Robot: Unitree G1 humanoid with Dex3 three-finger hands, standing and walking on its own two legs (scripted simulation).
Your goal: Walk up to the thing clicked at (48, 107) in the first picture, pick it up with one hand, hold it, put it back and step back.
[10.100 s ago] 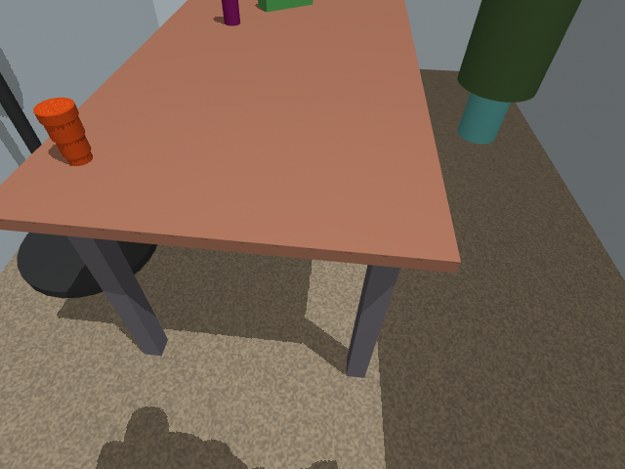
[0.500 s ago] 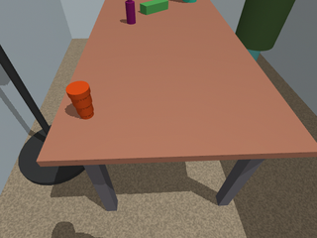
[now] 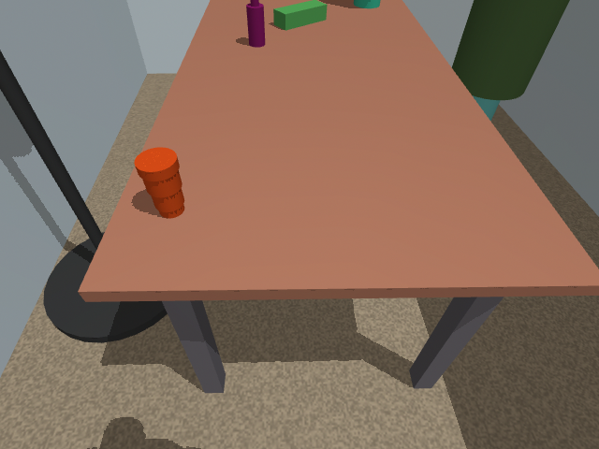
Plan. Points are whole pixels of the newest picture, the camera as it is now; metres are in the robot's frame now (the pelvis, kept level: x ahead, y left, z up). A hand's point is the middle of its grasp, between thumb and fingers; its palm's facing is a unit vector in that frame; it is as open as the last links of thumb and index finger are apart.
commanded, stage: stand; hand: left
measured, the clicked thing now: (164, 186) +0.58 +0.24 +0.02
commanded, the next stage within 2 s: rise first in 1.56 s
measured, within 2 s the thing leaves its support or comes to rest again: neither
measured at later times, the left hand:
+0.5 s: hand out of the picture +0.08 +0.25 -0.16, palm faces -0.02 -0.94 -0.35, open 7.4 cm
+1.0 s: hand out of the picture +0.09 +0.26 -0.15, palm faces -0.01 -0.94 -0.35, open 7.4 cm
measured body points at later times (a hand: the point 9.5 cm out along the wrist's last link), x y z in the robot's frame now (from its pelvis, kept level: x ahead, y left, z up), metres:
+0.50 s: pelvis +0.01 +0.00 +0.00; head +0.02 +0.00 +0.45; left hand +0.09 +0.30 -0.13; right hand +0.08 -0.30 -0.14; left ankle +0.01 +0.13 -0.75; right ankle +0.01 -0.12 -0.75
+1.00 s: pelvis +0.02 +0.00 +0.00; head +0.03 +0.00 +0.45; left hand +0.09 +0.31 -0.13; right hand +0.10 -0.30 -0.14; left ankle +0.01 +0.13 -0.75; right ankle +0.01 -0.12 -0.75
